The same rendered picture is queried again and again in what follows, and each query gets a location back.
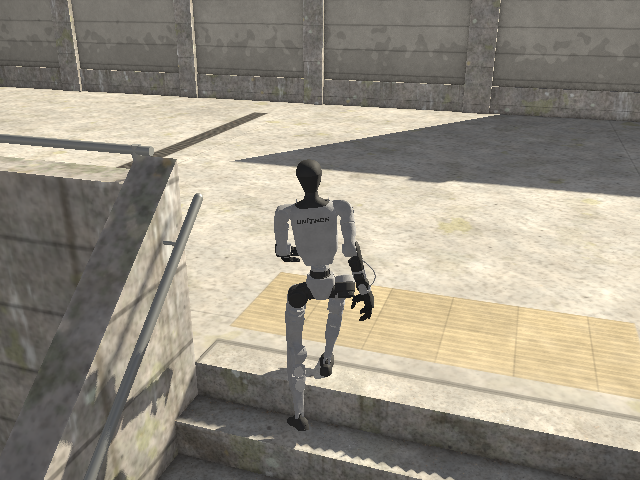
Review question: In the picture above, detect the robot right forearm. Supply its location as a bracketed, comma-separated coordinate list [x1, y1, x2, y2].
[348, 241, 371, 295]

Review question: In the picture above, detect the robot right hand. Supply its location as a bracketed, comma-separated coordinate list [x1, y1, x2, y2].
[351, 291, 374, 321]

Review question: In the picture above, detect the robot left hand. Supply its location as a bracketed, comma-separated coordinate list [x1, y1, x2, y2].
[281, 246, 300, 262]

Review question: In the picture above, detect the robot left foot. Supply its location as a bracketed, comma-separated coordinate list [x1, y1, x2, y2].
[287, 414, 309, 431]

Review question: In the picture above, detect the humanoid robot head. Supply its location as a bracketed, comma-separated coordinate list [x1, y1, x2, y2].
[295, 159, 329, 209]

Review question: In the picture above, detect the robot left upper arm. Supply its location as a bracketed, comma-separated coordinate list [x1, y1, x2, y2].
[274, 204, 292, 256]

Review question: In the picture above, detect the robot right upper arm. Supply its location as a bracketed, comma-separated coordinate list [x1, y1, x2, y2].
[333, 200, 357, 257]

